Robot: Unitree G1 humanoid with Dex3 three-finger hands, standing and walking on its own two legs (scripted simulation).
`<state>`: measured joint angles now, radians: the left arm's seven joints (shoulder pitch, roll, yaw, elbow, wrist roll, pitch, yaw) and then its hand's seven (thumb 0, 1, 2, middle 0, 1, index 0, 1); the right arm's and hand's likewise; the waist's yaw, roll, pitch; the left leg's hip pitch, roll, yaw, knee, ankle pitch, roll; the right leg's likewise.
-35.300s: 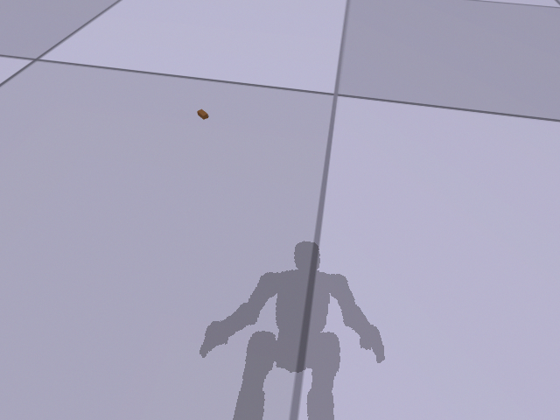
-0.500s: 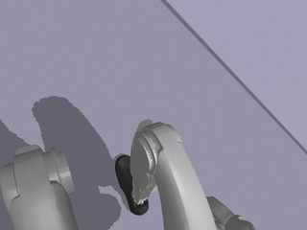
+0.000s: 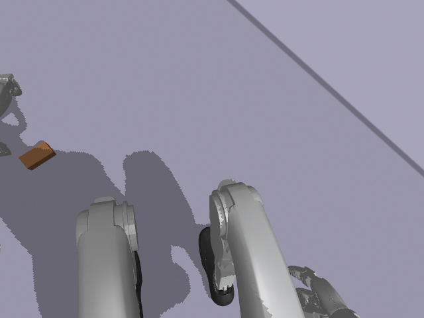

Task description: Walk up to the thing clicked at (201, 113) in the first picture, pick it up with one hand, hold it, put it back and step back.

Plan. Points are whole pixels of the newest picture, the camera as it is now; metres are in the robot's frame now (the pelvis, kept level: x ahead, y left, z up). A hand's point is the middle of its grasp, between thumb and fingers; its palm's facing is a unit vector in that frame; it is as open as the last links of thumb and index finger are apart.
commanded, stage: withdraw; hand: left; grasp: from above
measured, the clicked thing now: (38, 156) +0.46 +0.34 -0.35
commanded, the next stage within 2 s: home in 0.16 s
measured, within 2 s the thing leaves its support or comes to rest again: neither
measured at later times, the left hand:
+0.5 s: hand (16, 145) +0.45 +0.33 -0.20, palm faces -0.32 -0.15 -0.93, open 11.3 cm
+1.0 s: hand out of the picture +0.31 +0.27 +0.02, palm faces -0.14 -0.81 -0.57, open 7.5 cm
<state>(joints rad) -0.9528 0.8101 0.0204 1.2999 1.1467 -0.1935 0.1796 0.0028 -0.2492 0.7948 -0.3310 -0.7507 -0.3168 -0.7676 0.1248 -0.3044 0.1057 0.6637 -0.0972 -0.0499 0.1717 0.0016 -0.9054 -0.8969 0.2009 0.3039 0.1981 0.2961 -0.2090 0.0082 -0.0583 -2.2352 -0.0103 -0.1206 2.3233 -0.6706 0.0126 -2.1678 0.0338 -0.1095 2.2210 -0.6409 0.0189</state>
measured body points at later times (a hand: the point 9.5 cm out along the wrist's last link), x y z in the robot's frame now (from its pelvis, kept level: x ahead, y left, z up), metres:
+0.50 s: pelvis +0.00 +0.00 -0.04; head +0.24 +0.09 +0.33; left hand +0.46 +0.33 -0.15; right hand +0.06 -0.26 -0.14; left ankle +0.08 +0.12 -0.33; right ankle +0.11 -0.12 -0.32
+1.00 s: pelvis +0.01 +0.00 +0.14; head +0.19 +0.05 +0.55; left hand +0.31 +0.31 +0.06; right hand +0.23 -0.24 +0.03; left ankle +0.08 +0.12 -0.33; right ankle +0.11 -0.12 -0.33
